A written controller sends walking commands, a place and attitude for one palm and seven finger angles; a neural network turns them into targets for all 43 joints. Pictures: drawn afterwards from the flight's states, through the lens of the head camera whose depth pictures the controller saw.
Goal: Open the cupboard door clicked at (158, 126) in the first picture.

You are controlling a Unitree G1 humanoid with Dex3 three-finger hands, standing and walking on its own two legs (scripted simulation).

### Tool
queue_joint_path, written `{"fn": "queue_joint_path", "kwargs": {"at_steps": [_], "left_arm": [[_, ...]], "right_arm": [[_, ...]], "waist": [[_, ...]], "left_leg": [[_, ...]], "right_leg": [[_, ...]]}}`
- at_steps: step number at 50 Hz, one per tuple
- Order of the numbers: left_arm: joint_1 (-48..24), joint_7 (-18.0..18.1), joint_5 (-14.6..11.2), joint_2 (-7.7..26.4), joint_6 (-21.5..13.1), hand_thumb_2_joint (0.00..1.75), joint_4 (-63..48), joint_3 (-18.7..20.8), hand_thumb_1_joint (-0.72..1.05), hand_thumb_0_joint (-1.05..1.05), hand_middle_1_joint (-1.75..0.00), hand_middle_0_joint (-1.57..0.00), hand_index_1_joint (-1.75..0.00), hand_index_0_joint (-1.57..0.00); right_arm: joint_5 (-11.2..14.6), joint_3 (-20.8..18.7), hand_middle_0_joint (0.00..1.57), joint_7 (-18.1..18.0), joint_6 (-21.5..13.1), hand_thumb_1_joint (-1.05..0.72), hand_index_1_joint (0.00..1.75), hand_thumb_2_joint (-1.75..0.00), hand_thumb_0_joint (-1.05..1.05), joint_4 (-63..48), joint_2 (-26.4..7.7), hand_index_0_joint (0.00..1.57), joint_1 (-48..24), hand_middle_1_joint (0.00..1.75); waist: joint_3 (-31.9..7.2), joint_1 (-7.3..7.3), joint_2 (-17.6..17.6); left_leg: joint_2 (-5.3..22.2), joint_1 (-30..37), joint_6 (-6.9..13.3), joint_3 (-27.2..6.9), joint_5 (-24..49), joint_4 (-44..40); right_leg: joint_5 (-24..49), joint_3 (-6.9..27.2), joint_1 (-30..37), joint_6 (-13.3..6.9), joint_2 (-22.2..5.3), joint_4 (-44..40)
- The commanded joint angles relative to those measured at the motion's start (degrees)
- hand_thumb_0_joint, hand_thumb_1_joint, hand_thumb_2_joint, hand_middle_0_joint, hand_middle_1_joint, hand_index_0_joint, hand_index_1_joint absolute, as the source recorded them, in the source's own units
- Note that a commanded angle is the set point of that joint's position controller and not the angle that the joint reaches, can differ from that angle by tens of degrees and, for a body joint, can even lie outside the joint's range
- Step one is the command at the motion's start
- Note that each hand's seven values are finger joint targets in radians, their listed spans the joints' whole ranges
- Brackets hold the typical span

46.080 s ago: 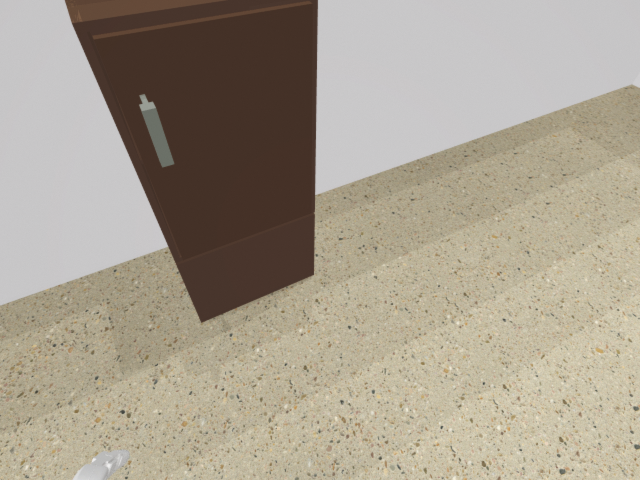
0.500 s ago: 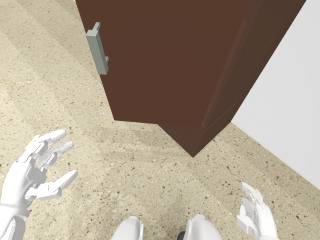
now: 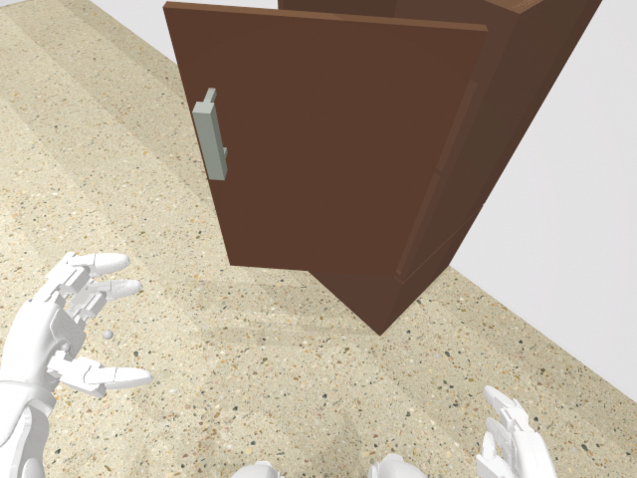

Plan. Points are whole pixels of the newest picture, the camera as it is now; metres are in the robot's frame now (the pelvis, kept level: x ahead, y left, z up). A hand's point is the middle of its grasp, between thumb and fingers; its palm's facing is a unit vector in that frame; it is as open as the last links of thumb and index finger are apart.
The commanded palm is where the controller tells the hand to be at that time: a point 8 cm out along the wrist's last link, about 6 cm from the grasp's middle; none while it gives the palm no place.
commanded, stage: raise the hand with hooked fingers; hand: left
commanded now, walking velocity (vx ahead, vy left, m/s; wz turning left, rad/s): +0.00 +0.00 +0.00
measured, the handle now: (214, 134) +0.57 +0.20 +0.08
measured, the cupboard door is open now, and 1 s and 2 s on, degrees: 42 42 42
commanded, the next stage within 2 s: move the hooked fingers beside the handle in 0.96 s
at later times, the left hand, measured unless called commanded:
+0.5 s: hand (97, 266) +0.31 +0.27 +0.10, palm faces +0.03 -1.00 -0.03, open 14.0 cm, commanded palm +0.28 +0.31 +0.10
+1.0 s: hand (109, 269) +0.31 +0.26 +0.10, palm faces +0.03 -1.00 -0.03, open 14.0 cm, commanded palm +0.28 +0.30 +0.10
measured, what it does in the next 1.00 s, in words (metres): stands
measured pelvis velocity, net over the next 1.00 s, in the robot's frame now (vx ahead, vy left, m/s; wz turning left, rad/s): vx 0.01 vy -0.01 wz -0.01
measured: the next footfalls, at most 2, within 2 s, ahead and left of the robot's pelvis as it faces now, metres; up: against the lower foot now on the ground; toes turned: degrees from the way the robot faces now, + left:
none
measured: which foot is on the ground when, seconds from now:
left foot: down 0.00-1.00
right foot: down 0.00-1.00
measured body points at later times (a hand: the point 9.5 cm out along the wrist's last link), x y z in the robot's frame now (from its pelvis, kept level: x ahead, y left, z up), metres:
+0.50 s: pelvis +0.02 +0.00 +0.02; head +0.06 +0.00 +0.47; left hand +0.31 +0.32 +0.11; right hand +0.17 -0.26 -0.06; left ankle -0.01 +0.09 -0.68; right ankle +0.06 -0.13 -0.68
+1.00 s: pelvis +0.01 -0.01 +0.02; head +0.06 -0.02 +0.47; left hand +0.30 +0.31 +0.11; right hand +0.16 -0.26 -0.06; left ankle -0.01 +0.09 -0.68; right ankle +0.06 -0.13 -0.68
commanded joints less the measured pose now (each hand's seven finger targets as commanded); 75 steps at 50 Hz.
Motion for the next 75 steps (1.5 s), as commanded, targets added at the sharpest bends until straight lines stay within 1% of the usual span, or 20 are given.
{"fn": "queue_joint_path", "kwargs": {"at_steps": [1,4,11,13,16,19,23,26,28,34,37,40,46,53,58,59,61,65,72,75], "left_arm": [[-8.09,-0.03,-1.46,10.65,-0.56,0.32,-6.92,5.75,-0.45,0.0,-1.17,-0.3,-1.17,-0.3],[-11.7,-1.04,-0.9,11.54,0.72,0.3,-5.63,5.49,-0.5,0.0,-1.2,-0.3,-1.2,-0.3],[-19.44,-2.09,-0.73,16.53,-0.62,0.3,-5.78,8.57,-0.5,0.0,-1.2,-0.3,-1.2,-0.3],[-20.42,-2.4,-1.01,16.45,-0.75,0.3,-4.94,8.93,-0.5,0.0,-1.2,-0.3,-1.2,-0.3],[-20.79,-2.89,-1.3,17.35,0.28,0.3,-1.43,9.87,-0.5,0.0,-1.2,-0.3,-1.2,-0.3],[-22.88,-3.9,-1.44,16.89,1.81,0.3,0.63,9.29,-0.5,0.0,-1.2,-0.3,-1.2,-0.3],[-26.08,-4.62,-1.32,18.56,2.72,0.3,2.32,10.08,-0.5,0.0,-1.2,-0.3,-1.2,-0.3],[-23.48,-5.01,-1.62,16.79,2.53,0.3,4.68,9.35,-0.5,0.0,-1.2,-0.3,-1.2,-0.3],[-23.19,-4.99,-1.33,16.8,1.97,0.3,3.75,9.35,-0.5,0.0,-1.2,-0.3,-1.2,-0.3],[-24.8,-3.67,-0.94,18.0,0.49,0.3,3.54,10.52,-0.5,0.0,-1.2,-0.3,-1.2,-0.3],[-26.26,-3.35,-0.94,19.02,-0.75,0.3,2.5,11.36,-0.5,0.0,-1.2,-0.3,-1.2,-0.3],[-26.17,-3.24,-0.46,18.45,-1.84,0.3,1.14,10.52,-0.5,0.0,-1.2,-0.3,-1.2,-0.3],[-25.98,-4.62,-1.13,17.09,-0.23,0.3,6.41,9.22,-0.5,0.0,-1.2,-0.3,-1.2,-0.3],[-27.0,-4.56,-1.03,17.69,-0.55,0.3,5.07,9.77,-0.5,0.0,-1.2,-0.3,-1.2,-0.3],[-35.51,-3.71,-0.14,18.09,-1.92,0.3,7.69,8.52,-0.5,0.0,-1.2,-0.3,-1.2,-0.3],[-36.78,-3.71,0.09,17.44,-1.88,0.3,8.77,7.78,-0.5,0.0,-1.2,-0.3,-1.2,-0.3],[-40.8,-3.8,0.52,18.76,-1.71,0.3,11.33,7.61,-0.5,0.0,-1.2,-0.3,-1.2,-0.3],[-44.6,-4.1,2.25,20.25,-1.55,0.3,15.3,7.17,-0.5,0.0,-1.2,-0.3,-1.2,-0.3],[-47.79,-3.97,2.34,24.29,-2.21,0.3,23.48,10.64,-0.5,0.0,-1.2,-0.3,-1.2,-0.3],[-48.55,-3.88,3.0,23.7,-2.59,0.3,24.13,9.85,-0.5,0.0,-1.2,-0.3,-1.2,-0.3]], "right_arm": [[0.26,-3.1,0.2,-0.56,-2.55,-0.9,0.3,-0.9,0.0,-8.43,-9.07,0.2,-1.63,0.3],[0.36,-3.21,0.2,-0.89,-2.18,-0.9,0.3,-0.9,0.0,-8.28,-9.37,0.2,-1.06,0.3],[-0.1,-2.76,0.2,-1.35,-2.09,-0.9,0.3,-0.9,0.0,-7.23,-9.24,0.2,-0.58,0.3],[0.02,-2.79,0.2,-1.42,-1.95,-0.9,0.3,-0.9,0.0,-6.73,-8.96,0.2,-0.55,0.3],[0.08,-2.77,0.2,-1.55,-1.54,-0.9,0.3,-0.9,0.0,-6.41,-9.31,0.2,-0.36,0.3],[0.31,-2.78,0.2,-1.64,-1.11,-0.9,0.3,-0.9,0.0,-6.13,-9.24,0.2,-0.47,0.3],[0.34,-2.99,0.2,-1.82,-0.48,-0.9,0.3,-0.9,0.0,-6.13,-9.45,0.2,0.37,0.3],[0.3,-3.09,0.2,-1.49,-0.33,-0.9,0.3,-0.9,0.0,-6.34,-9.45,0.2,0.48,0.3],[0.26,-3.25,0.2,-1.18,-0.11,-0.9,0.3,-0.9,0.0,-6.49,-9.31,0.2,0.55,0.3],[0.1,-3.2,0.2,-1.05,0.61,-0.9,0.3,-0.9,0.0,-6.68,-9.23,0.2,0.11,0.3],[-0.01,-3.16,0.2,-1.27,0.8,-0.9,0.3,-0.9,0.0,-6.55,-9.05,0.2,0.17,0.3],[-0.01,-3.19,0.2,-1.45,0.53,-0.9,0.3,-0.9,0.0,-6.22,-8.68,0.2,0.01,0.3],[0.31,-2.9,0.2,-1.71,0.87,-0.9,0.3,-0.9,0.0,-5.76,-9.21,0.2,-0.48,0.3],[0.25,-2.82,0.2,-1.74,0.73,-0.9,0.3,-0.9,0.0,-6.47,-8.92,0.2,-0.96,0.3],[0.29,-2.64,0.2,-2.41,0.78,-0.9,0.3,-0.9,0.0,-4.85,-9.09,0.2,-0.29,0.3],[0.28,-2.57,0.2,-2.55,0.75,-0.9,0.3,-0.9,0.0,-4.56,-9.08,0.2,-0.33,0.3],[0.35,-2.49,0.2,-2.87,1.03,-0.9,0.3,-0.9,0.0,-3.73,-9.4,0.2,0.08,0.3],[0.38,-2.45,0.2,-3.05,1.3,-0.9,0.3,-0.9,0.0,-3.54,-9.56,0.2,0.63,0.3],[0.04,-2.51,0.2,-2.3,2.92,-0.9,0.3,-0.9,0.0,-3.19,-10.17,0.2,2.93,0.3],[0.02,-2.74,0.2,-1.82,3.63,-0.9,0.3,-0.9,0.0,-3.55,-10.19,0.2,3.66,0.3]], "waist": [[-8.71,0.72,4.58],[-9.75,0.08,2.84],[-13.11,0.71,5.51],[-13.59,0.56,6.32],[-12.79,0.74,4.4],[-12.48,0.6,5.87],[-14.1,0.43,4.21],[-13.23,0.78,2.03],[-14.71,0.96,3.78],[-12.96,0.76,3.76],[-14.41,0.65,3.08],[-15.77,0.71,6.94],[-10.74,0.11,3.43],[-12.65,0.6,2.76],[-10.78,-1.41,2.84],[-10.64,-1.37,4.4],[-9.95,-2.18,3.1],[-12.88,-1.93,5.02],[-15.97,-1.27,2.27],[-16.64,-1.2,4.4]], "left_leg": [[-1.0,2.48,-2.63,-5.44,15.15,-14.04],[-1.03,3.29,-2.29,-5.05,15.62,-14.43],[-1.12,6.97,-2.49,-4.87,20.98,-14.78],[-1.12,8.29,-2.61,-4.69,22.25,-15.26],[-1.04,7.84,-2.46,-4.51,23.14,-15.62],[-1.1,8.47,-2.46,-3.99,23.98,-16.38],[-1.05,9.65,-2.12,-3.57,25.91,-16.81],[-1.08,9.14,-2.1,-3.53,26.74,-16.91],[-1.17,9.97,-2.12,-3.08,27.84,-17.01],[-1.37,8.43,-1.89,-2.75,23.66,-17.81],[-1.44,8.82,-1.59,-2.51,23.35,-17.74],[-1.38,10.53,-1.74,-2.42,25.14,-17.7],[-1.38,8.05,-1.57,-2.59,20.26,-18.24],[-1.59,8.4,-1.54,-2.64,19.82,-18.64],[-1.44,8.08,-1.53,-2.88,16.95,-18.29],[-1.57,7.77,-1.6,-2.87,15.92,-18.34],[-1.49,6.95,-1.4,-2.81,14.01,-18.07],[-1.58,7.05,-1.43,-3.03,13.89,-18.11],[-1.46,4.3,-1.45,-2.48,17.47,-16.75],[-1.44,4.45,-1.57,-2.21,18.87,-16.81]], "right_leg": [[3.2,2.09,11.82,-1.62,4.08,-5.99],[4.42,2.5,12.86,-1.31,3.93,-7.2],[9.19,3.2,16.44,-1.83,4.24,-7.88],[10.54,3.15,17.01,-1.69,4.07,-8.3],[11.78,3.21,18.22,-1.72,4.13,-9.0],[13.41,3.35,18.91,-1.52,3.7,-9.95],[15.87,3.73,20.62,-1.34,3.82,-10.79],[16.75,3.61,21.16,-1.55,3.89,-10.93],[17.92,3.85,21.65,-1.38,3.68,-10.9],[15.22,4.26,21.6,-1.4,3.59,-11.67],[15.53,4.79,23.15,-1.37,3.62,-11.82],[16.81,4.84,23.13,-1.4,3.46,-11.6],[13.0,4.74,21.36,-1.5,3.58,-12.86],[12.48,4.96,22.47,-1.35,3.4,-12.85],[9.58,5.11,19.27,-1.17,3.55,-12.91],[8.41,5.26,18.65,-1.22,3.39,-12.95],[6.49,5.82,18.26,-1.17,3.22,-13.52],[6.06,5.72,18.03,-1.29,2.97,-12.77],[11.32,6.32,20.92,-1.2,3.32,-11.31],[12.91,6.04,20.03,-1.22,3.31,-10.69]]}}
